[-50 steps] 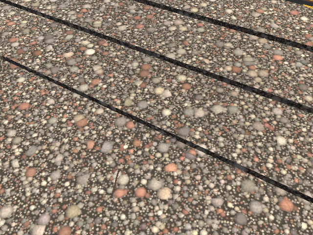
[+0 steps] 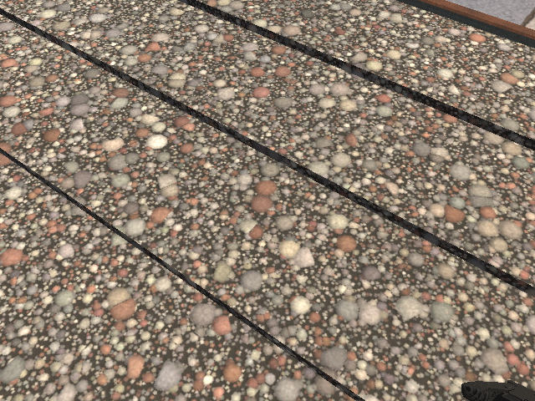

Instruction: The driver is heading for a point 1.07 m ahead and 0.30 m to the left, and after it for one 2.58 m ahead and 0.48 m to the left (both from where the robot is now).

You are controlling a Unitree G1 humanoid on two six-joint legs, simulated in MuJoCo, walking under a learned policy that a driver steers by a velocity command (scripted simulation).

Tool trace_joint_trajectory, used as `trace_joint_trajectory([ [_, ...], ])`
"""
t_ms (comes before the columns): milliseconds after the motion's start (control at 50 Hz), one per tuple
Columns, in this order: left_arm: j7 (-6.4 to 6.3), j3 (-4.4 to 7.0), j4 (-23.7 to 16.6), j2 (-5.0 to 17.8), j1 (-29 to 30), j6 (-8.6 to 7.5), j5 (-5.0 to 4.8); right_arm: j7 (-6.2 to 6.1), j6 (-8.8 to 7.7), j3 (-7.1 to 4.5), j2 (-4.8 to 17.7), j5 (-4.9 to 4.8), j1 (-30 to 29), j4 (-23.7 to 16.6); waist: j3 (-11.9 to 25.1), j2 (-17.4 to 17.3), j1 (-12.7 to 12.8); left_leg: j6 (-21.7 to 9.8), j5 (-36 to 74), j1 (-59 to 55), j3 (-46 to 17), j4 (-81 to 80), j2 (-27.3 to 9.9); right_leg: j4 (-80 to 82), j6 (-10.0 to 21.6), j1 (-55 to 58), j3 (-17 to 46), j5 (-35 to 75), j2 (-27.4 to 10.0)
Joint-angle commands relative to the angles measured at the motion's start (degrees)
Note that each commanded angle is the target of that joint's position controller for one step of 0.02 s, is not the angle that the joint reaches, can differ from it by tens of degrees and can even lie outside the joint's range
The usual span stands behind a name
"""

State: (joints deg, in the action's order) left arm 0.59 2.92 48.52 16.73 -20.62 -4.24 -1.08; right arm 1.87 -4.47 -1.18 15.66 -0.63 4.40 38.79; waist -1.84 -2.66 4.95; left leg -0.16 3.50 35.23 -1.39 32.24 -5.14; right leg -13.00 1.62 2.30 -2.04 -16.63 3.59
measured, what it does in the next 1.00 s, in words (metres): walks ahead: left foot, then right foot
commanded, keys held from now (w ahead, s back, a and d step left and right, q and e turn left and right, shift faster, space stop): no key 1.00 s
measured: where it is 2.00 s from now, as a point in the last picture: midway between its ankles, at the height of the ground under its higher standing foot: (284, 390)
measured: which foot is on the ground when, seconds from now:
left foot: up 0.00-0.04, down 0.06-1.00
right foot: down 0.00-0.08, up 0.10-0.42, down 0.44-1.00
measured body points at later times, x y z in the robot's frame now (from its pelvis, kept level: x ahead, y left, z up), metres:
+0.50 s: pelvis +0.16 +0.04 +0.00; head +0.17 +0.03 +0.45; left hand +0.27 +0.30 -0.12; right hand +0.29 -0.21 -0.12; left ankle +0.20 +0.13 -0.74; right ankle +0.19 -0.11 -0.74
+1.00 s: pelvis +0.20 +0.02 +0.00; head +0.20 +0.02 +0.45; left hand +0.28 +0.29 -0.14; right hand +0.29 -0.24 -0.13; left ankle +0.20 +0.13 -0.74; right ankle +0.19 -0.11 -0.74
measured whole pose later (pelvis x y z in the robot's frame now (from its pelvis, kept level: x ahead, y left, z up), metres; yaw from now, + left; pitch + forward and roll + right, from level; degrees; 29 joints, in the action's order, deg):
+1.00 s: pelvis +0.20 +0.02 +0.00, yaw +0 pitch -2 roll +0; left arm -2.2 1.8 59.4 14.1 -8.6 0.3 0.2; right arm -1.2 0.3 -1.0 14.6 0.4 8.6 56.4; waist -2.4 0.1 -0.3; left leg -1.3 -14.6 10.7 2.2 27.1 0.5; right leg -26.9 -1.6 -9.7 1.3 -15.4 -1.3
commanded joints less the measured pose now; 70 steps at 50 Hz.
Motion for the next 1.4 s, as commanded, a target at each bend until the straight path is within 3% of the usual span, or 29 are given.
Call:
trace_joint_trajectory([
  [20, -0.8, 2.59, -1.53, 10.63, 0.14, 0.77, 0.08, 0.69, -1.33, -2.01, 6.22, 0.62, -2.1, -4.65, -0.78, 6.35, -2.91, -2.3, -3.24, -3.94, 0.62, -3.34, 2.15, -3.6, 7.18, 0.36, 7.09, 31.0, -16.95],
  [60, -1.17, 2.07, -1.98, 9.71, 1.71, 1.32, 0.43, 0.18, -1.65, -3.73, 9.59, 1.53, 9.53, -1.32, 7.83, 5.61, -9.12, -4.94, 4.81, -21.64, 3.22, -6.27, 4.53, -19.39, 3.51, -1.84, 4.13, 42.79, -11.83],
  [80, -1.38, 0.72, -3.65, 6.28, 0.59, 1.18, 2.09, -0.41, -1.5, -4.37, 13.48, 2.49, 16.82, -0.33, 17.1, -1.4, -10.75, -7.89, 27.23, -38.8, -6.31, -1.45, -5.53, -35.4, 0.61, -12.12, 2.15, 24.41, -7.64],
  [100, -0.66, -1.12, -2.04, 0.43, -10.89, 0.66, 1.9, -0.31, -0.91, -4.39, 15.7, 2.85, 16.68, -0.22, 25.65, -16.24, -5.75, -19.41, 36.45, -56.9, -27.49, -1.77, -20.09, -55.99, -3.44, -31.34, 4.06, -21.14, 1.33],
  [120, -0.55, 0.28, 0.26, 6.94, -9.86, 0.57, 0.65, -0.02, -0.16, -3.78, 11.23, 1.62, 17.82, -0.71, 28.95, -8.58, -9.16, -18.98, 28.14, -54.42, -30.19, -5.57, -17.98, -61.32, -3.56, -32.48, 12.3, -22.12, 0.36],
  [140, -0.58, 1.04, -1.4, 9.1, -3.35, 0.81, -0.77, -0.09, 0.04, -3.11, 9.39, 1.11, 13.5, -0.91, 19.75, -4.89, -8.85, -16.68, 24.42, -47.89, -21.76, -6.9, -15.72, -61.85, -3.43, -36.61, 10.55, -19.34, -2.44],
  [160, -1.09, 0.75, -2.39, 7.99, 0.64, 1.23, -0.34, -0.22, 0.15, -2.6, 7.9, 0.9, 9.47, -0.81, 14.36, -0.66, -7.28, -14.92, 22.82, -40.55, -17.4, -8.73, -13.05, -58.45, -3.83, -36.78, 8.03, -15.27, -5.26],
  [180, -1.54, 0.88, -2.76, 7.48, 2.86, 1.93, 0.41, -0.3, 0.16, -1.96, 6.08, 1.0, 6.6, -0.8, 10.36, 0.51, -5.98, -14.37, 22.67, -33.52, -14.16, -10.69, -11.45, -54.84, -4.3, -35.0, 7.47, -12.3, -7.08],
  [240, -2.32, 0.28, -1.51, 3.78, -0.33, 4.13, 0.84, -0.23, -0.32, -1.61, 4.87, 2.43, 2.25, 0.34, 9.03, -3.23, -1.95, -13.79, 22.73, -21.14, -7.1, -14.93, -7.91, -44.04, -5.48, -22.68, 6.16, -7.26, -8.23],
  [300, -2.92, -0.19, -1.64, 2.88, 1.88, 4.78, 1.57, -0.78, 0.01, -1.98, 6.31, 2.21, 1.18, 1.97, 9.67, -3.85, -2.42, -13.83, 17.76, -19.11, -4.42, -15.9, -7.06, -32.49, -5.85, -17.86, 5.29, -2.83, -8.08],
  [340, -2.91, 0.19, -1.59, 4.06, 3.86, 5.32, 1.45, -1.16, 0.84, -2.12, 7.21, 1.95, 1.79, 3.15, 9.4, -3.66, -3.53, -13.37, 4.52, -18.56, -5.21, -17.31, -7.12, -28.21, -5.51, -15.87, 4.91, 1.58, -7.8],
  [400, -2.77, 0.45, -1.67, 4.11, 6.41, 5.66, 1.65, -1.37, 1.94, -1.57, 6.45, 1.57, 0.61, 4.3, 5.26, -2.96, -3.47, -11.17, -19.37, -14.83, -6.4, -18.64, -5.66, -19.9, -3.96, -12.49, 3.93, 5.68, -7.08],
  [440, -2.87, 0.43, -1.97, 4.47, 7.73, 5.25, 2.62, -1.34, 2.12, -0.54, 3.93, 1.51, 2.48, 5.81, 2.61, -1.01, -3.34, -6.98, -27.99, -12.76, -6.13, -17.42, -2.83, -12.0, -2.3, -9.1, 5.59, 10.88, -8.33],
  [460, -3.15, 0.68, -2.55, 6.62, 8.15, 4.95, 2.57, -1.23, 2.0, -0.26, 3.38, 2.15, 4.6, 6.39, 2.32, 2.22, -4.78, -4.59, -29.37, -12.31, -4.93, -15.0, -0.46, -10.61, -1.01, -7.89, 8.76, 15.45, -11.61],
  [480, -3.24, 1.67, -1.65, 10.11, 9.87, 4.97, 1.62, -1.25, 2.04, -0.63, 3.98, 2.01, 7.59, 6.7, 1.33, 8.8, -7.98, -2.81, -27.26, -13.69, -1.39, -14.44, 3.22, -11.7, 0.56, -11.9, 8.76, 8.48, -11.17],
  [500, -2.85, 1.31, -1.27, 6.92, 10.0, 4.71, 1.43, -1.59, 2.29, -0.69, 4.89, 2.2, 5.22, 7.0, 1.16, 8.24, -5.91, -1.78, -23.79, -18.45, 0.41, -12.14, 3.96, -10.28, 0.22, -16.39, 7.95, 1.92, -9.53],
  [540, -2.51, 0.41, -0.54, 4.15, 11.04, 3.89, 2.06, -2.2, 2.95, -0.63, 4.21, 1.76, 3.98, 7.22, 1.45, 8.27, -6.08, -2.22, -18.92, -21.58, 0.57, -10.44, 3.54, -9.33, -1.5, -17.83, 7.47, 4.56, -8.76],
  [620, -2.37, 0.41, 1.59, 4.75, 10.18, 2.88, 1.47, -2.44, 3.31, -0.81, 4.66, 1.64, 4.38, 8.74, 3.65, 6.08, -5.51, -2.74, -9.68, -23.62, 0.62, -9.0, 3.16, -11.71, -2.06, -14.13, 6.42, 14.02, -8.15],
  [840, -2.81, 0.16, 6.69, 4.6, 11.08, 3.75, 1.26, -2.91, 4.17, -1.07, 5.06, 1.05, 4.11, 13.25, 3.38, 2.65, -5.16, -2.2, -3.76, -25.96, 0.83, -8.44, 2.8, -11.66, -1.65, -12.01, 5.09, 16.84, -6.88],
  [1120, -3.18, -0.1, 11.53, 3.78, 11.42, 4.35, 1.38, -3.46, 4.19, -0.84, 5.16, 1.01, 4.52, 17.65, 1.33, 2.72, -5.06, -2.21, -8.83, -25.06, 0.39, -10.26, 2.56, -9.75, -2.2, -12.46, 3.94, 11.41, -5.9],
  [1160, -3.27, -0.2, 12.66, 3.02, 9.97, 4.48, 1.03, -3.69, 4.46, -1.08, 5.59, 0.63, 5.76, 18.68, 1.5, 1.51, -5.18, -3.15, -26.07, -24.58, 0.06, -11.78, 3.16, -11.56, -1.83, -13.77, 1.4, -1.76, -3.66],
  [1180, -3.31, -0.12, 12.45, 3.09, 10.21, 4.39, 0.83, -3.83, 4.59, -1.6, 7.01, 0.25, 6.15, 18.75, -0.19, -0.15, -5.52, -4.55, -36.81, -23.07, -2.21, -13.38, 1.97, -14.3, -1.38, -16.74, -0.03, -8.83, -2.39],
  [1220, -3.11, -0.24, 10.97, 2.36, 12.12, 3.36, 0.81, -3.88, 4.11, -2.44, 9.33, -0.24, 8.9, 19.07, -3.74, -5.26, -6.72, -9.03, -50.87, -22.19, -13.3, -20.19, -5.84, -22.49, -0.76, -24.17, -1.76, -11.61, -1.88],
  [1260, -2.37, -0.22, 10.04, 1.8, 12.88, 1.84, 0.38, -3.9, 2.97, -3.16, 10.66, -0.45, 10.88, 19.63, -5.59, -7.41, -6.86, -13.82, -51.45, -19.93, -24.27, -24.98, -13.17, -31.08, 0.44, -26.19, 0.69, -9.36, -4.99],
  [1300, -1.58, 0.04, 10.2, 1.76, 11.45, 0.43, -0.05, -3.53, 2.18, -3.02, 9.38, -0.7, 8.0, 18.19, -5.59, -5.75, -4.88, -13.69, -45.16, -19.99, -23.86, -24.29, -12.86, -29.82, 1.88, -26.05, 2.17, -12.69, -6.53],
  [1340, -1.26, 0.45, 12.67, 1.33, 5.5, -0.71, -0.04, -3.23, 2.54, -3.02, 8.85, -1.96, 1.91, 15.89, -4.43, -3.67, -0.39, -10.25, -37.94, -13.46, -15.26, -20.5, -6.51, -13.27, 2.71, -11.75, -0.72, -3.23, -4.74],
  [1360, -1.33, 1.0, 14.49, 2.03, 2.02, -0.76, 0.49, -3.13, 2.75, -2.86, 7.79, -1.9, 1.38, 15.2, -3.39, -1.86, 0.62, -8.46, -33.44, -9.94, -11.4, -15.56, -2.53, -9.78, 1.69, -4.38, -0.91, 2.73, -3.46],
  [1380, -1.54, 1.75, 15.85, 4.21, -4.12, -0.73, 0.91, -2.88, 2.52, -2.07, 4.65, -1.55, 0.14, 14.21, -0.67, 4.53, 2.5, -5.86, -30.12, -3.82, -6.6, -3.9, 1.9, -6.34, 2.19, 3.72, 6.94, -0.77, -9.61],
  [1400, -1.78, 2.59, 16.05, 8.52, -9.89, -0.68, 1.16, -2.77, 2.0, -1.13, 0.36, -1.3, 0.3, 12.75, 2.34, 17.62, 3.44, -2.5, -32.0, 6.04, 0.82, 14.07, 8.42, 1.02, 5.99, 10.65, 24.77, -10.61, -20.95],
])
